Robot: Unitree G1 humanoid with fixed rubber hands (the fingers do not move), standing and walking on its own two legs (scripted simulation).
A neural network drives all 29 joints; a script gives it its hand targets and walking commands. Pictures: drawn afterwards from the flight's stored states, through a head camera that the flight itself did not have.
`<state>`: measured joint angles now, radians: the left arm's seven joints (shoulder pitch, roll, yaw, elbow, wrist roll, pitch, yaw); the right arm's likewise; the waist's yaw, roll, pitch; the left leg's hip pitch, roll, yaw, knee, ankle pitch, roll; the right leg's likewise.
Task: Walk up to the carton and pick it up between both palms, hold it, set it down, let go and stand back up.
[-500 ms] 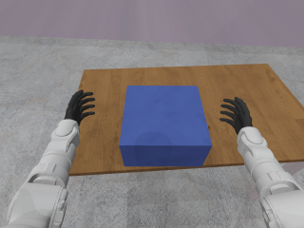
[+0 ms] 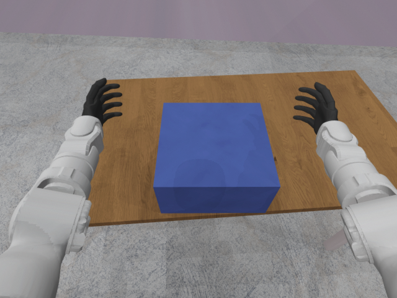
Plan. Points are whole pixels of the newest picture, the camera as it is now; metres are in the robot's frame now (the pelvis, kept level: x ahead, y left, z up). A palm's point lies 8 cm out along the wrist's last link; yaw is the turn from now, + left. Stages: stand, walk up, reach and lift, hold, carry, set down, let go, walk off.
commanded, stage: reach and lift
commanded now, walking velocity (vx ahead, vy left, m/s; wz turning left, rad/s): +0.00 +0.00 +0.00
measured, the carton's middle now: (212, 155) +0.48 -0.01 -0.06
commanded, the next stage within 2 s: none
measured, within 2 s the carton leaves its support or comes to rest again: neither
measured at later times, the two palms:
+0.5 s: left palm (109, 156) +0.43 +0.24 +0.01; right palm (299, 160) +0.43 -0.21 -0.01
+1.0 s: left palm (120, 163) +0.43 +0.23 -0.03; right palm (286, 162) +0.44 -0.19 -0.03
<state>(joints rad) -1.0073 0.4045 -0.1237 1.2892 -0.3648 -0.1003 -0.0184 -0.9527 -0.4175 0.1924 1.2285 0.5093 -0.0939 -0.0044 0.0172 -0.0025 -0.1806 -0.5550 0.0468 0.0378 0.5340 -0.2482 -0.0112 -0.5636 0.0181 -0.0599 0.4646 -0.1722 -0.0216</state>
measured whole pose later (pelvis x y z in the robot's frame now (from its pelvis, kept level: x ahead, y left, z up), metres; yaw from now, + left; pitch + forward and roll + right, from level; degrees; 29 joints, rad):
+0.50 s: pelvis -0.02 +0.00 -0.04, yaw +1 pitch +28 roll -1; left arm -1.04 0.36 -0.16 1.57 -0.40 -0.44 -0.02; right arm -0.95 -0.33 0.14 1.41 0.43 -0.36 0.00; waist 0.00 0.00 -0.27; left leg -0.97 0.04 0.01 0.79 -0.31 -0.02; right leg -0.98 -0.01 -0.08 0.75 -0.26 -0.03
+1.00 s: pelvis -0.02 +0.00 -0.06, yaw +1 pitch +30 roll -1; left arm -1.02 0.30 -0.10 1.55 -0.33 -0.49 -0.01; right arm -0.99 -0.27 0.12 1.46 0.39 -0.44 -0.04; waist 0.02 -0.01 -0.27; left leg -1.07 0.05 0.01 0.91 -0.37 -0.02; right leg -1.08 0.00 -0.08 0.86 -0.31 -0.03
